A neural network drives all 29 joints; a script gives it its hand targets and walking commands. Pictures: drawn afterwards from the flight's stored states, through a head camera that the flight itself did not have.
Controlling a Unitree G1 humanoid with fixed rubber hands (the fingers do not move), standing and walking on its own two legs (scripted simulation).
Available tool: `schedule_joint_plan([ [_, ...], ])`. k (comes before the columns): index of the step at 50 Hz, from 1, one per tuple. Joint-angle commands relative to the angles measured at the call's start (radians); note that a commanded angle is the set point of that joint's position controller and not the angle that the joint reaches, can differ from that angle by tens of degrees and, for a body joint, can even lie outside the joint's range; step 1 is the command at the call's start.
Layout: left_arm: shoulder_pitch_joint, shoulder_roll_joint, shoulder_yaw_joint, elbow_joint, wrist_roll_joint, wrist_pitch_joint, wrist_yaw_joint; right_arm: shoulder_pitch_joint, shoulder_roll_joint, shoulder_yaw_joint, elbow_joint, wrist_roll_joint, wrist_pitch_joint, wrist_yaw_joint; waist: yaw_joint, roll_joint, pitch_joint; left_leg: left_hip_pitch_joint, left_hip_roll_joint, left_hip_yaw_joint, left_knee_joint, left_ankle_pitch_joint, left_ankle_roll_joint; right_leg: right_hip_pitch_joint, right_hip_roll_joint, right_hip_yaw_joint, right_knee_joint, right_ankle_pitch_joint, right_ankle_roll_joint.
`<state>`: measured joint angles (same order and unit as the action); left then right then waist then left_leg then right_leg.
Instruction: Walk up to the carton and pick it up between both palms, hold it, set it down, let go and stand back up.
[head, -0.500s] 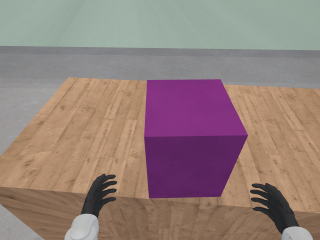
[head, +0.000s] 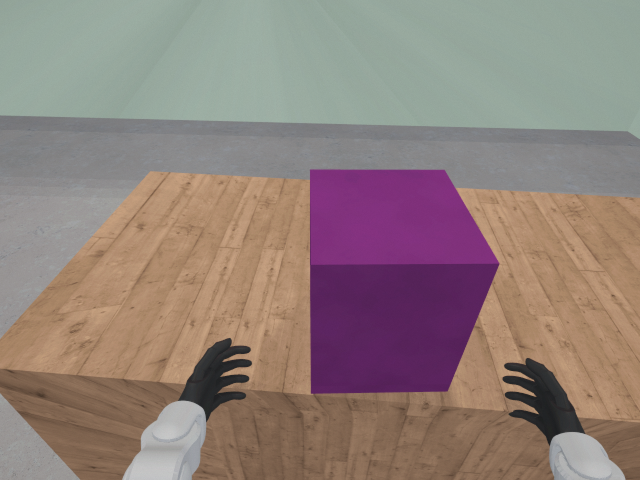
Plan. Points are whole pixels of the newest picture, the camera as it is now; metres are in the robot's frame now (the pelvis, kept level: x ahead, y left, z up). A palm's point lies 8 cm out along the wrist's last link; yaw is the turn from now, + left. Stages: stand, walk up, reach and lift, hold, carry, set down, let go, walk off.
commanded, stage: set down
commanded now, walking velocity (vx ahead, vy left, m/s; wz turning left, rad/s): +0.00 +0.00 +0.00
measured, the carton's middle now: (378, 280) +0.40 -0.02 +0.08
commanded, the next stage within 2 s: let go in 0.16 s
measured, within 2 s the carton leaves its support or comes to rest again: neither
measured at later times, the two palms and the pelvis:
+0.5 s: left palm (210, 398) +0.23 +0.18 +0.03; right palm (567, 430) +0.23 -0.25 +0.02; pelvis -0.02 -0.02 +0.00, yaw -1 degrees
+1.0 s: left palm (199, 413) +0.21 +0.20 +0.01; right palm (566, 444) +0.21 -0.24 +0.01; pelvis -0.04 -0.02 -0.02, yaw -2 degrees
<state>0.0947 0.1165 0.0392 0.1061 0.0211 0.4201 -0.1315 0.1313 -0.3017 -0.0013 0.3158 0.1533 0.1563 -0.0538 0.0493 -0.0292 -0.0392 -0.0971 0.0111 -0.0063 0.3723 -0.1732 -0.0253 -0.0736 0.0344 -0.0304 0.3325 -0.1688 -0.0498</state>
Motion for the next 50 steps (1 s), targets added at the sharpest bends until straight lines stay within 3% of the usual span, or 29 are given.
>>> schedule_joint_plan([
  [1,-0.075,0.084,0.073,0.181,0.17,0.174,0.07,-0.118,-0.001,0.049,0.192,-0.034,0.088,0.065,-0.038,-0.011,0.305,0.256,-0.073,0.059,-0.004,-0.193,0.01,-0.379,-0.182,0.119,-0.223,-0.533,-0.051],
  [5,-0.083,0.095,0.061,0.207,0.152,0.169,0.081,-0.138,-0.019,0.04,0.204,-0.039,0.098,0.066,-0.039,0.004,0.319,0.063,-0.029,0.056,-0.086,-0.306,0.026,-0.191,-0.124,0.09,-0.137,-0.464,-0.013],
  [8,-0.08,0.091,0.047,0.233,0.134,0.14,0.094,-0.181,-0.054,0.009,0.184,-0.063,0.086,0.082,-0.051,0.107,0.326,-0.278,0.07,0.033,-0.229,-0.496,0.069,0.139,-0.022,0.039,0.016,-0.327,0.038],
  [10,-0.06,0.064,0.039,0.325,0.182,0.128,0.106,-0.225,-0.102,-0.008,0.28,-0.086,0.076,0.114,-0.044,0.222,0.372,-0.496,0.13,0.025,-0.329,-0.609,0.092,0.349,0.049,0.008,0.112,-0.24,0.068],
  [12,-0.029,0.023,0.024,0.408,0.236,0.126,0.112,-0.231,-0.148,-0.015,0.394,-0.096,0.073,0.144,-0.05,0.253,0.404,-0.554,0.147,0.016,-0.334,-0.607,0.093,0.384,0.075,-0.002,0.141,-0.24,0.066],
  [16,-0.084,0.019,0.016,0.479,0.228,0.113,0.105,-0.247,-0.099,0.003,0.465,-0.139,0.066,0.163,-0.037,0.133,0.394,-0.39,0.077,0.065,-0.235,-0.496,0.076,0.222,0.025,0.053,0.035,-0.401,0.046],
  [18,-0.118,0.042,0.032,0.467,0.196,0.127,0.087,-0.259,-0.072,0.02,0.412,-0.126,0.072,0.151,-0.041,0.054,0.388,-0.281,0.03,0.085,-0.185,-0.435,0.074,0.116,-0.03,0.1,-0.043,-0.48,0.034],
  [19,-0.093,0.062,0.038,0.427,0.184,0.142,0.075,-0.205,-0.057,0.014,0.411,-0.124,0.081,0.145,-0.059,-0.011,0.375,-0.18,-0.01,0.097,-0.124,-0.352,0.064,0.038,-0.08,0.121,-0.102,-0.527,0.013],
  [20,-0.13,0.107,0.072,0.384,0.16,0.144,0.066,-0.207,-0.02,0.055,0.344,-0.105,0.081,0.119,-0.043,-0.116,0.355,-0.036,-0.071,0.117,-0.025,-0.237,0.054,-0.111,-0.169,0.198,-0.199,-0.628,-0.008],
  [21,-0.202,0.156,0.108,0.362,0.119,0.137,0.041,-0.204,0.037,0.109,0.255,-0.061,0.104,0.086,-0.046,-0.262,0.319,0.141,-0.118,0.111,0.074,-0.126,0.046,-0.316,-0.265,0.271,-0.305,-0.698,-0.028],
  [22,-0.22,0.186,0.135,0.376,0.096,0.148,0.031,-0.177,0.039,0.123,0.217,-0.06,0.114,0.06,-0.045,-0.29,0.345,0.208,-0.125,0.111,0.12,-0.052,0.051,-0.398,-0.315,0.309,-0.358,-0.717,-0.025],
  [24,-0.261,0.174,0.152,0.403,0.094,0.191,0.04,-0.194,0.035,0.132,0.237,-0.055,0.16,0.045,-0.063,-0.248,0.378,0.152,-0.117,0.128,0.086,-0.042,0.044,-0.336,-0.314,0.304,-0.36,-0.697,0.006],
  [27,-0.293,0.158,0.154,0.351,0.092,0.206,0.048,-0.222,0.037,0.097,0.217,-0.077,0.18,0.02,-0.047,-0.152,0.34,0.053,-0.076,0.148,-0.009,-0.093,0.044,-0.202,-0.232,0.207,-0.261,-0.537,0.04],
  [33,-0.23,0.085,0.13,0.318,0.144,0.24,0.081,-0.272,-0.023,0.06,0.244,-0.072,0.18,0.056,-0.032,-0.012,0.321,-0.061,-0.004,0.08,-0.138,-0.255,0.036,-0.036,-0.122,0.11,-0.141,-0.409,-0.009],
  [34,-0.198,0.056,0.121,0.272,0.168,0.238,0.099,-0.254,-0.063,0.043,0.225,-0.064,0.162,0.073,-0.02,0.039,0.292,-0.133,0.032,0.054,-0.182,-0.287,0.043,0.062,-0.079,0.081,-0.08,-0.35,0.011],
  [35,-0.156,0.256,0.108,0.348,-0.019,-0.096,0.135,-0.178,-0.139,-0.016,0.185,-0.212,-0.003,0.044,-0.031,-0.006,0.437,-0.309,0.099,-0.146,-0.125,-0.496,0.075,-0.27,-0.105,0.071,0.014,-0.361,0.062],
  [36,-0.078,0.262,0.12,0.388,-0.006,-0.204,0.14,-0.108,-0.169,-0.019,0.217,-0.249,-0.065,0.041,-0.035,0.099,0.421,-0.426,0.157,-0.18,-0.197,-0.574,0.124,-0.21,-0.062,0.006,0.261,-0.292,0.085],
  [37,-0.036,0.268,0.125,0.4,0.002,-0.255,0.139,-0.077,-0.183,-0.042,0.202,-0.264,-0.107,0.054,-0.033,0.214,0.334,-0.555,0.267,-0.275,-0.279,-0.682,0.212,-0.123,-0.03,0.037,0.627,-0.266,0.078],
  [38,0.02,0.268,0.111,0.442,0.007,-0.297,0.134,-0.114,-0.225,-0.063,0.22,-0.281,-0.132,0.059,0.003,0.268,0.312,-0.685,0.287,-0.233,-0.324,-0.717,0.231,-0.059,-0.02,0.033,0.798,-0.299,0.086],
  [39,0.09,0.299,0.123,0.468,0.018,-0.316,0.126,-0.128,-0.26,-0.099,0.228,-0.275,-0.154,0.053,0.041,0.251,0.295,-0.724,0.264,-0.159,-0.303,-0.71,0.201,-0.05,-0.02,0.074,0.89,-0.31,0.083],
  [42,0.115,0.368,0.123,0.476,0.025,-0.359,0.113,-0.127,-0.306,-0.122,0.208,-0.239,-0.159,0.064,0.05,0.088,0.243,-0.634,0.235,-0.121,-0.158,-0.718,0.169,-0.113,-0.095,0.085,0.734,-0.312,0.048],
  [43,0.119,0.352,0.116,0.469,0.02,-0.361,0.1,-0.129,-0.314,-0.128,0.179,-0.229,-0.164,0.072,0.059,0.088,0.249,-0.616,0.222,-0.134,-0.12,-0.746,0.148,-0.108,-0.132,0.096,0.577,-0.368,0.032],
  [44,0.119,0.363,0.11,0.461,0.026,-0.371,0.089,-0.077,-0.315,-0.131,0.173,-0.218,-0.157,0.083,0.032,0.101,0.268,-0.526,0.192,-0.139,-0.115,-0.759,0.137,-0.152,-0.099,0.031,0.454,-0.442,0.032],
  [45,0.08,0.356,0.109,0.456,0.021,-0.381,0.087,-0.08,-0.32,-0.133,0.17,-0.216,-0.156,0.091,0.019,0.141,0.286,-0.502,0.204,-0.177,-0.095,-0.715,0.143,-0.156,-0.117,0.056,0.342,-0.467,0.033],
  [46,0.101,0.333,0.109,0.463,0.007,-0.392,0.08,-0.077,-0.298,-0.126,0.145,-0.206,-0.155,0.107,0.033,0.16,0.269,-0.417,0.217,-0.2,-0.074,-0.704,0.153,-0.142,-0.113,0.048,0.152,-0.461,0.02],
  [47,0.084,0.339,0.105,0.472,0.013,-0.405,0.082,0.018,-0.289,-0.133,0.154,-0.194,-0.15,0.108,0.0,0.126,0.263,-0.416,0.186,-0.161,-0.011,-0.63,0.149,-0.064,-0.079,0.034,0.022,-0.444,0.007],
  [48,0.107,0.366,0.101,0.471,0.023,-0.413,0.09,0.089,-0.242,-0.125,0.18,-0.195,-0.151,0.11,-0.012,0.037,0.272,-0.42,0.161,-0.144,0.124,-0.531,0.125,-0.08,-0.138,0.17,-0.039,-0.477,0.014],
  [49,0.103,0.429,0.103,0.457,0.047,-0.433,0.096,0.118,-0.202,-0.121,0.151,-0.185,-0.154,0.103,-0.042,-0.183,0.228,-0.459,0.062,-0.048,0.363,-0.398,0.08,-0.132,-0.308,0.435,-0.15,-0.72,-0.015],
  [50,-0.012,0.454,0.108,0.382,0.051,-0.446,0.096,0.116,-0.279,-0.156,0.119,-0.209,-0.157,0.088,-0.089,-0.156,0.318,-0.457,0.058,-0.002,0.509,-0.354,0.047,-0.327,-0.347,0.436,-0.182,-0.872,-0.002],
])
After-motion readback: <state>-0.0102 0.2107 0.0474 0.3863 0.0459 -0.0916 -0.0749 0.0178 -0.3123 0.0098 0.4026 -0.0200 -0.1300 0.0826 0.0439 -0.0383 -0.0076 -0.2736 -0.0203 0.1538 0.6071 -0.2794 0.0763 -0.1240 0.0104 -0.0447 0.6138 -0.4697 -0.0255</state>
